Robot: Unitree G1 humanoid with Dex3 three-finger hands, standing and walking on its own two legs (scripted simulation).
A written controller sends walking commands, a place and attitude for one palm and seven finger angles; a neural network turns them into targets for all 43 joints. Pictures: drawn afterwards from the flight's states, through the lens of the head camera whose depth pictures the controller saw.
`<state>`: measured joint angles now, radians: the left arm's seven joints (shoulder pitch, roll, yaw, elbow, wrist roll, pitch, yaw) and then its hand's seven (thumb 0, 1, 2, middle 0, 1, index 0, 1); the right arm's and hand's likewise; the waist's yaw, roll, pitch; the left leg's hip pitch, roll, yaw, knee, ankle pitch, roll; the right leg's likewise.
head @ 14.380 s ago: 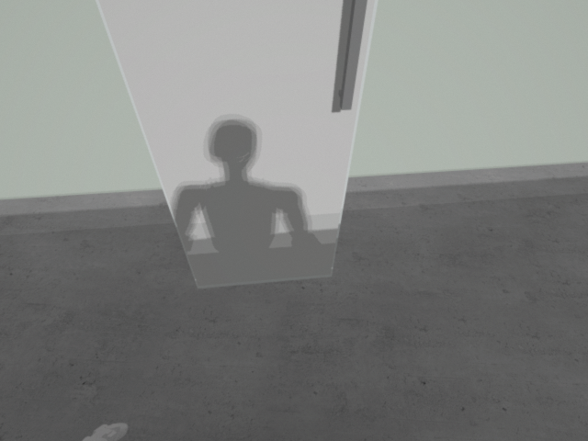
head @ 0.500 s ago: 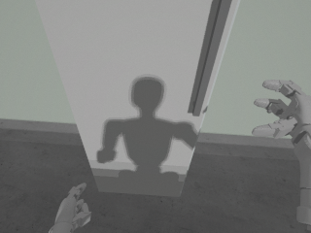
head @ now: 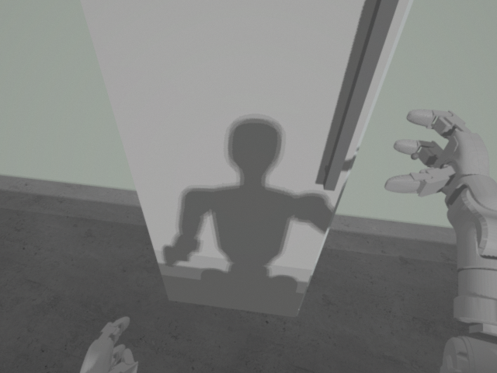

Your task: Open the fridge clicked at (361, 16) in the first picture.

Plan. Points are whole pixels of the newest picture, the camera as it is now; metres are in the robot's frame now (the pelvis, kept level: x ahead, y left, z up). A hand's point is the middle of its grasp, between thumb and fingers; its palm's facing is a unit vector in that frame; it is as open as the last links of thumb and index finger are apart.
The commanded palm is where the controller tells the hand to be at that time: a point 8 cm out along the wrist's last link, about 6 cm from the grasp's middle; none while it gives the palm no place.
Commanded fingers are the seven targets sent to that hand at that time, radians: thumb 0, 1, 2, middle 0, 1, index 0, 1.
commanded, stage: move the hooked fingers beside the handle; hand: right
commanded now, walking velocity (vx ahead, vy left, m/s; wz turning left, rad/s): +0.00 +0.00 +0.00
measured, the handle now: (351, 101) +0.49 -0.14 +0.24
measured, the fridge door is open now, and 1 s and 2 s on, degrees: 0 0 0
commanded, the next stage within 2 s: none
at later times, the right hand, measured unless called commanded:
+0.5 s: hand (387, 144) +0.42 -0.19 +0.21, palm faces +0.12 +0.99 +0.00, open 13.9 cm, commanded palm +0.40 -0.24 +0.21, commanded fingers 0.00 0.50 -0.30 0.30 1.20 0.30 1.20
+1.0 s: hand (390, 138) +0.43 -0.19 +0.21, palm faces +0.15 +0.99 +0.00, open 13.9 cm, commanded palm +0.40 -0.24 +0.21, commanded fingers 0.00 0.50 -0.30 0.30 1.20 0.30 1.20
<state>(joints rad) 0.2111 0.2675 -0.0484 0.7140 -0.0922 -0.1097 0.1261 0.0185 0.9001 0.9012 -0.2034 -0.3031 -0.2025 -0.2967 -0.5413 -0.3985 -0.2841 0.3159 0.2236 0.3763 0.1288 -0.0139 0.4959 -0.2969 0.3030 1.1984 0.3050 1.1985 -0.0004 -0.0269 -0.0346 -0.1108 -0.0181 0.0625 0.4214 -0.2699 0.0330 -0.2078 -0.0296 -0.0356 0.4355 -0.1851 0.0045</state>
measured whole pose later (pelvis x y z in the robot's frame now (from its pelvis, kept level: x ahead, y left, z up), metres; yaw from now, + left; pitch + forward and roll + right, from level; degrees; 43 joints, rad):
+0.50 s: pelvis +0.01 +0.00 +0.00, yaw +1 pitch -1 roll +0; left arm 0.23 0.26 -0.03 0.72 -0.08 -0.07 0.11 0.02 0.90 0.90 -0.20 -0.30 -0.20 -0.30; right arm -0.62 -0.34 -0.26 0.43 0.19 0.36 0.05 -0.01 0.49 -0.30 0.30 1.20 0.30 1.20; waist 0.02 -0.03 -0.04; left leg -0.11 -0.02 0.05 0.40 -0.27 0.03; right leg -0.20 -0.03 -0.05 0.42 -0.19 0.00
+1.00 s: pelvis +0.00 +0.00 +0.00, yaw +0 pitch -1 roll +0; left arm 0.23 0.26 -0.03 0.72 -0.07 -0.07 0.11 0.02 0.90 0.90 -0.20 -0.30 -0.20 -0.30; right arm -0.72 -0.38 -0.27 0.58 0.17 0.28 0.05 -0.01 0.50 -0.30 0.30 1.20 0.30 1.20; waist 0.03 -0.02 -0.03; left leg -0.14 -0.03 0.06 0.40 -0.25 0.04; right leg -0.23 -0.04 -0.04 0.42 -0.17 0.01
